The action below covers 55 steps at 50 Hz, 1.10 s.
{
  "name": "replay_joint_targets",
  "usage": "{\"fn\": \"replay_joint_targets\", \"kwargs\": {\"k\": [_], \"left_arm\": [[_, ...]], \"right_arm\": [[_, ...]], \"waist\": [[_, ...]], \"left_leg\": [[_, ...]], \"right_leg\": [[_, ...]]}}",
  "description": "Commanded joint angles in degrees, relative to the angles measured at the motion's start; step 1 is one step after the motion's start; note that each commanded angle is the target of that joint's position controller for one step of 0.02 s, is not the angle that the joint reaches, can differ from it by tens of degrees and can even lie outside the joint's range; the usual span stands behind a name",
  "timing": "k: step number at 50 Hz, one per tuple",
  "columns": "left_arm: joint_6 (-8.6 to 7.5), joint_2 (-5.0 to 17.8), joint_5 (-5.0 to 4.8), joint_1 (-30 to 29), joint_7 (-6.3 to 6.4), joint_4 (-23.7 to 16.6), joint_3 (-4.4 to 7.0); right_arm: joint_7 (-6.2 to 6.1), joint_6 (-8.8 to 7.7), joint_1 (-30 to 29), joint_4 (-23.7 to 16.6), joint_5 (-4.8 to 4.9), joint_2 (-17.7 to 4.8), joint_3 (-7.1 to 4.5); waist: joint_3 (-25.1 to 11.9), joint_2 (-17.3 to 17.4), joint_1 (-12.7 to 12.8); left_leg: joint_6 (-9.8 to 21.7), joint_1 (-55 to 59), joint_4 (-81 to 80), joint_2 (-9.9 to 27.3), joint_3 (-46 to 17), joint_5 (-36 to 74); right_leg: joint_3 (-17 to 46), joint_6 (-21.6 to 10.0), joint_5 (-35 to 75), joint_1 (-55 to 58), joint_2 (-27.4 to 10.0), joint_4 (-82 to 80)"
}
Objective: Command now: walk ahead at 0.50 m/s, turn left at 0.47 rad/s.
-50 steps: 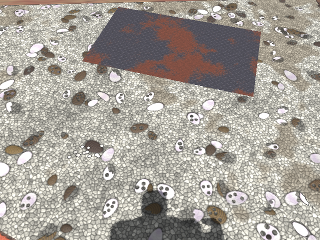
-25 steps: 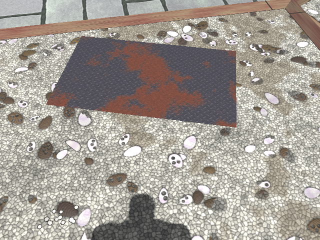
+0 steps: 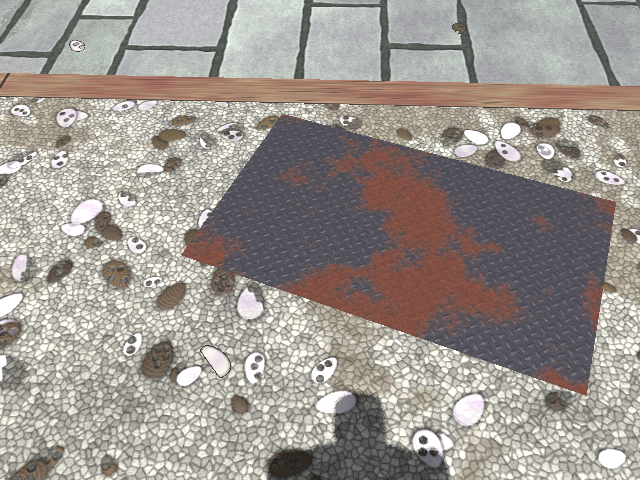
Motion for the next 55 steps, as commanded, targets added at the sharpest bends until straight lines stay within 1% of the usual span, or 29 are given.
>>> {"fn": "replay_joint_targets", "kwargs": {"k": [1,4,5,6,7,8,9,10,11,13,15,18,23,29,31,32,33,34,35,36,37,38,39,41,42,44,47,52,55], "left_arm": [[0.06,8.0,0.18,4.4,0.93,-0.7,1.36],[0.89,10.2,0.46,2.4,1.57,-1.2,1.96],[1.4,11.0,0.59,1.7,1.5,-1.6,2.25],[1.82,11.2,0.36,1.3,1.15,-2.1,2.29],[1.74,10.0,-0.12,0.2,0.62,-3.8,1.89],[1.22,4.6,-1.41,2.8,-0.79,-7.0,1.1],[0.69,9.4,-0.5,-3.3,-1.05,-8.0,1.93],[0.0,8.5,-1.15,-7.2,-1.28,-9.5,1.71],[-0.25,8.3,-1.27,-6.6,-1.21,-8.7,1.67],[1.75,6.5,0.87,-4.4,-1.45,-7.6,1.41],[3.49,5.9,1.5,-3.9,-2.05,-7.4,1.53],[4.36,6.1,1.2,-9.6,-2.54,-9.4,1.69],[4.39,6.2,0.39,-19.8,-2.79,-12.7,1.46],[3.71,6.0,0.22,-27.8,-2.78,-15.9,0.61],[3.17,6.6,0.12,-25.8,-2.61,-15.8,0.75],[2.83,7.1,0.24,-21.9,-2.18,-14.6,1.0],[2.3,8.1,0.36,-14.9,-1.58,-12.1,1.49],[1.43,8.8,0.91,-5.7,-0.97,-9.1,1.96],[0.85,12.7,2.38,3.1,-0.28,-6.9,2.92],[1.15,17.9,2.47,3.7,-0.81,-6.6,4.12],[1.71,15.1,-0.72,1.7,-1.5,-7.2,3.78],[1.63,12.1,-1.06,-5.4,-1.51,-7.9,2.65],[1.55,8.1,-0.8,-8.8,-1.52,-8.2,1.57],[1.47,4.9,-0.88,-9.9,-0.84,-7.0,0.27],[1.26,4.7,-0.6,-9.4,-0.75,-6.4,-0.1],[0.7,6.9,-0.09,-9.5,-0.82,-5.8,-0.06],[0.86,7.9,0.3,-9.7,-0.97,-5.2,-0.41],[2.89,8.0,0.34,-6.9,-0.63,-3.7,-0.59],[3.89,7.0,-0.05,-7.1,-0.09,-3.3,-0.95]], "right_arm": [[0.21,-0.89,-6.7,-5.6,-0.21,-1.8,0.07],[-0.28,-0.81,-0.9,-4.5,-0.45,-3.6,-0.92],[-0.41,-0.95,3.9,-3.1,-0.52,-4.7,-1.58],[-0.65,-1.39,11.2,-0.8,-1.08,-6.2,-2.49],[-1.32,-1.69,19.2,1.0,-2.04,-10.5,-4.08],[-1.66,-1.18,18.5,0.3,-1.05,-15.6,-5.3],[-1.94,-0.41,18.3,0.5,0.34,-14.7,-5.0],[-2.35,-0.51,14.2,0.5,0.52,-12.4,-4.28],[-2.21,-0.98,11.6,0.6,0.52,-8.9,-3.38],[-2.59,-2.36,8.8,1.0,0.82,-5.8,-2.08],[-2.55,-3.69,11.1,2.3,1.2,-6.2,-1.85],[-2.4,-4.2,14.7,3.5,1.37,-8.2,-2.04],[-2.37,-4.1,19.4,4.6,1.07,-7.4,-1.27],[-3.31,-4.0,23.7,6.6,0.18,-7.7,-0.67],[-3.71,-4.05,22.0,6.7,-0.05,-8.7,-0.72],[-3.92,-4.09,20.7,6.7,-0.23,-8.9,-0.7],[-4.01,-4.06,20.1,6.9,-0.4,-9.1,-0.73],[-3.95,-4.05,18.7,6.8,0.37,-9.3,-0.68],[-3.85,-4.47,18.8,5.2,1.64,-7.6,-0.02],[-3.64,-4.0,29.5,6.2,4.42,-1.8,0.91],[-4.25,-3.41,25.9,6.9,2.11,-8.4,-0.84],[-4.16,-3.45,21.0,5.3,1.68,-7.0,-0.74],[-3.98,-3.39,18.6,4.9,0.9,-6.0,-0.53],[-3.15,-1.75,18.4,5.0,-0.45,-4.7,-0.54],[-2.83,-0.94,19.3,5.5,-0.53,-3.5,-0.43],[-2.74,0.21,20.2,6.1,-0.16,-2.0,-0.07],[-3.34,1.13,16.2,5.8,-0.11,-1.8,0.5],[-4.0,1.87,10.4,6.0,0.23,-3.1,0.98],[-4.48,0.96,11.0,7.2,-0.11,-3.0,1.56]], "waist": [[3.9,-5.4,0.4],[-0.3,-7.9,-3.1],[-3.2,-8.2,-5.1],[-6.8,-7.1,-8.2],[-11.8,-2.2,-12.1],[-16.7,13.3,-7.6],[-15.2,0.9,-8.9],[-8.2,-0.4,-7.1],[-3.4,-4.5,-4.5],[-1.5,-3.5,-0.7],[-1.3,-2.2,0.1],[0.6,-0.5,-0.9],[1.8,1.3,-4.0],[3.4,1.9,-6.0],[2.7,2.4,-3.8],[1.2,2.8,-1.9],[-2.1,3.1,0.7],[-6.2,2.1,4.9],[-13.2,-2.0,7.2],[-22.0,-16.3,2.2],[-21.8,-4.9,2.5],[-12.9,-5.2,0.1],[-7.2,-3.2,-0.9],[-3.8,-4.8,-3.3],[-4.4,-4.8,-4.1],[-5.5,-5.2,-5.8],[-5.5,-7.6,-5.4],[-4.2,-8.0,-2.6],[-0.8,-4.3,-3.6]], "left_leg": [[1.9,-0.5,-4.6,-2.1,3.9,-3.0],[5.6,8.4,-5.7,-7.0,6.9,-11.6],[7.1,13.6,-7.1,-8.8,7.1,-13.8],[8.9,23.9,-12.1,-9.8,5.5,-12.5],[12.4,38.1,-15.7,-0.9,-6.9,-15.9],[21.7,54.9,-22.2,17.3,-40.0,-12.8],[21.3,52.0,-25.6,16.8,-39.7,-10.7],[19.0,45.4,-26.5,15.6,-31.4,-8.4],[15.8,37.3,-28.3,13.2,-25.8,-2.1],[11.8,29.3,-30.3,7.8,-17.0,4.1],[10.8,28.1,-31.3,5.8,-13.7,9.2],[9.0,29.4,-32.8,4.4,-10.8,12.7],[5.5,34.7,-33.0,3.3,-8.5,16.9],[6.2,44.0,-30.8,6.0,-8.1,24.2],[6.0,45.2,-27.4,6.9,-7.1,33.7],[5.2,44.9,-22.9,6.7,-6.3,43.4],[4.3,45.0,-15.3,5.8,-6.1,49.8],[3.0,41.1,-4.5,3.9,-4.9,45.6],[1.7,29.4,10.6,0.6,-3.7,24.7],[-1.0,11.1,33.8,-11.1,-0.9,-31.5],[-0.3,10.6,37.4,-9.7,-9.5,-30.7],[-0.6,7.8,35.5,-7.2,-10.0,-27.2],[-0.9,7.1,31.7,-5.1,-8.6,-25.0],[-2.0,12.0,25.6,-3.4,-7.5,-22.3],[-2.4,15.4,23.3,-3.7,-6.9,-21.3],[-3.4,19.0,18.1,-4.0,-5.4,-19.9],[-3.7,20.5,6.2,-3.2,-3.7,-16.8],[-3.8,23.6,-3.8,-2.4,-2.7,-15.4],[-2.9,30.0,-18.6,-1.1,-4.4,-8.7]], "right_leg": [[2.5,-2.9,40.2,1.2,-17.7,1.1],[-0.2,-2.6,62.9,4.1,-18.8,13.0],[-0.6,-2.8,64.9,3.7,-18.9,21.0],[-1.0,-2.3,59.1,-0.9,-18.4,32.2],[-1.2,-1.1,40.5,-13.5,-16.6,49.1],[1.1,2.3,-13.3,-39.0,-2.6,72.3],[12.6,1.5,-9.9,-45.0,-4.2,74.1],[13.7,1.1,-5.1,-47.0,-7.3,71.2],[13.7,1.0,-2.5,-43.4,-9.2,65.1],[14.0,1.9,-0.9,-36.1,-11.0,57.9],[12.9,2.7,0.0,-34.8,-10.8,54.7],[11.5,3.8,6.0,-39.8,-11.4,48.9],[9.8,4.0,14.7,-43.9,-10.3,36.8],[7.9,1.2,14.5,-43.7,-6.9,25.4],[7.4,-0.9,10.5,-38.8,-5.0,22.4],[6.8,-1.9,8.3,-33.6,-3.1,21.4],[6.5,-2.9,7.9,-26.6,-0.9,19.8],[7.4,-4.1,16.3,-15.3,-1.7,14.1],[16.5,-6.4,31.2,0.6,-12.1,16.6],[40.7,-18.5,57.0,16.4,-31.1,17.3],[40.4,-17.9,60.5,10.5,-28.1,15.1],[32.2,-16.0,58.4,2.7,-26.2,12.9],[27.3,-13.6,54.0,-3.8,-23.2,9.8],[20.3,-10.2,49.4,-13.0,-18.6,5.7],[18.3,-9.7,50.7,-15.7,-17.8,5.2],[14.8,-9.8,53.9,-19.1,-16.5,5.1],[12.4,-8.3,48.4,-20.3,-14.6,5.1],[16.8,-7.6,18.0,-21.7,-15.4,3.1],[18.5,-4.1,5.2,-25.0,-13.9,5.2]]}}
Keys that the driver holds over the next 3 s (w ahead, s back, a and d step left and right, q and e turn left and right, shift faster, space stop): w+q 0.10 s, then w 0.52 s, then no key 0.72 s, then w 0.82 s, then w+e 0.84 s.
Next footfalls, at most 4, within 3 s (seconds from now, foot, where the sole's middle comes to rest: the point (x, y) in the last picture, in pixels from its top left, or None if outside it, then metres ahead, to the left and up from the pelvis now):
0.14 left None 0.22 0.08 -0.78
0.70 right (358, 439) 0.56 -0.02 -0.78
1.12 left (261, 447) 0.54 0.18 -0.78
2.10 left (268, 295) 0.92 0.20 -0.78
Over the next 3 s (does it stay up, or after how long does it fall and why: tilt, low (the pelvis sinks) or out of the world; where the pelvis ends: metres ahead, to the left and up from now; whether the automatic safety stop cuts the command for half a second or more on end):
stays up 1.24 0.10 0.00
